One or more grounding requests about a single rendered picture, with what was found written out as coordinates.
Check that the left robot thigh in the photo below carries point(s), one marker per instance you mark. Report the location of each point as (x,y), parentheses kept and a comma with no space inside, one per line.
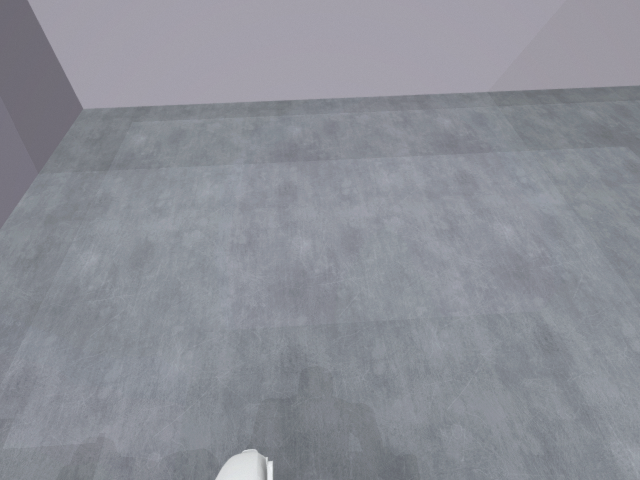
(247,466)

